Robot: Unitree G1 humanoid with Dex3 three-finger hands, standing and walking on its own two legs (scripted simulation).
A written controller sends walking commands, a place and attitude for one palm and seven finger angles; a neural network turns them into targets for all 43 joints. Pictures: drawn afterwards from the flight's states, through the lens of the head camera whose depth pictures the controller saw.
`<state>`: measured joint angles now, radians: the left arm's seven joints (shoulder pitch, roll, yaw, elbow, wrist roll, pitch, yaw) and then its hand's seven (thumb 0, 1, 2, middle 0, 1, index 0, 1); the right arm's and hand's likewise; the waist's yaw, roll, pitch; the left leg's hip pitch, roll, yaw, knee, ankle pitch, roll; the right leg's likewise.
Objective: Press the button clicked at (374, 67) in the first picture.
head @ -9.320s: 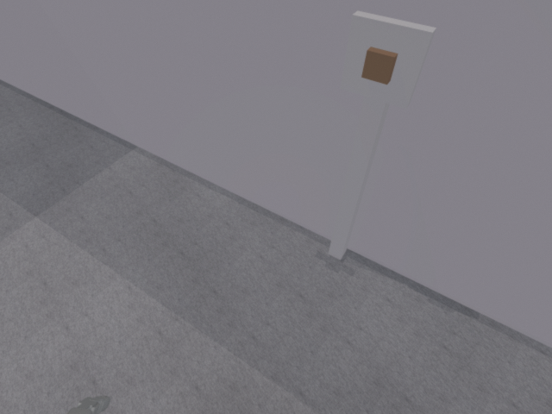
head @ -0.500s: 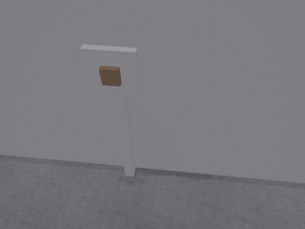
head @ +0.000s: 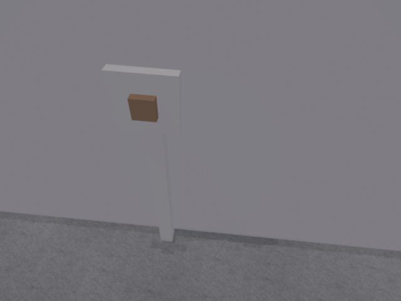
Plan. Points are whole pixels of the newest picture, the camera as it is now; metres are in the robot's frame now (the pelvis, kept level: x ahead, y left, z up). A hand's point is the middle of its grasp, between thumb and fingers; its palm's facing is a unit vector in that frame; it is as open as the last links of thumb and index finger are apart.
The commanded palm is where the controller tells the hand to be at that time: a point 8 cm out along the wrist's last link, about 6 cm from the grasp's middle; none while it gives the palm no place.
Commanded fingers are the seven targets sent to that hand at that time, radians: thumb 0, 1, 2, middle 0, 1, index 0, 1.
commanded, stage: come to a stop and stand still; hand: left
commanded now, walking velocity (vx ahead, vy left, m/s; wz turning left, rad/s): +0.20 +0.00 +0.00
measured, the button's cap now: (144, 107) +0.53 +0.19 +0.11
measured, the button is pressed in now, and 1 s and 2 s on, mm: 0 0 0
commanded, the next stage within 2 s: look again from close up in 1.44 s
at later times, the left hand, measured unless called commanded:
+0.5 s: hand out of the picture +0.08 +0.20 -0.18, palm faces +0.07 -0.97 -0.22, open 7.3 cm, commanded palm none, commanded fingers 0.00 0.90 0.90 -0.20 -0.30 -0.20 -0.30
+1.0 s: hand out of the picture -0.01 +0.17 -0.17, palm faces +0.05 -0.98 -0.20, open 7.4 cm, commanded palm none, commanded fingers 0.00 0.90 0.90 -0.20 -0.30 -0.20 -0.30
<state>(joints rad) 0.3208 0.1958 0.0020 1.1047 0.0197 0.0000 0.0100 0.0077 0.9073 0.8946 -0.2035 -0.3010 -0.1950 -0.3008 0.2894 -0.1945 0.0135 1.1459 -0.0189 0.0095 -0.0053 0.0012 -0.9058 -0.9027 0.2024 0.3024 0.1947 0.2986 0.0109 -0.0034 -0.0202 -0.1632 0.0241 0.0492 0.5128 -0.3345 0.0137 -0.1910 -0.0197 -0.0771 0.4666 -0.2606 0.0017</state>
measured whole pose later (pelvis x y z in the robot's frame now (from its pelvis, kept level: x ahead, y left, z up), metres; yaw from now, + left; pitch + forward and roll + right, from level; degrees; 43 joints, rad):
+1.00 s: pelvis +0.00 -0.01 +0.01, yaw +1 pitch -2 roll +0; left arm 0.31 0.15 0.00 1.10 0.02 0.00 0.03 0.01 0.91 0.89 -0.20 -0.30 -0.20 -0.30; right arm 0.23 -0.17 -0.02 1.13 -0.01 0.01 -0.02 0.00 -0.92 -0.90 0.20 0.30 0.20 0.30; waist 0.01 0.01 0.01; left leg -0.14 0.03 0.11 0.39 -0.21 0.01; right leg -0.17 0.00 -0.04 0.41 -0.20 -0.02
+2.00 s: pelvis +0.01 +0.03 +0.00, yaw +2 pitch +0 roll +0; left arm 0.29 0.15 -0.01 1.07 0.02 -0.02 0.03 0.01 0.91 0.89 -0.20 -0.30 -0.19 -0.30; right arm 0.29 -0.17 0.01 1.07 -0.02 -0.02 -0.02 0.01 -0.93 -0.90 0.20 0.30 0.20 0.30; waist 0.00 0.01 0.00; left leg -0.20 -0.02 0.10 0.47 -0.27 0.05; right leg -0.22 -0.05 -0.03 0.49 -0.26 0.03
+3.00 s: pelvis +0.00 -0.01 -0.05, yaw +4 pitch +9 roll -1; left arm 0.48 0.27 0.25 -0.07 -0.33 -0.32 -0.38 0.02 0.90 0.90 -1.17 -1.36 -1.16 -1.36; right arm 0.30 -0.22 0.00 0.57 0.04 -0.22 -0.05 0.01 -0.90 -0.90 0.21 0.30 0.20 0.30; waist -0.02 0.04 -0.11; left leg -0.65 0.04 0.02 0.93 -0.44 0.00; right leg -0.62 -0.01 -0.11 0.90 -0.44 -0.03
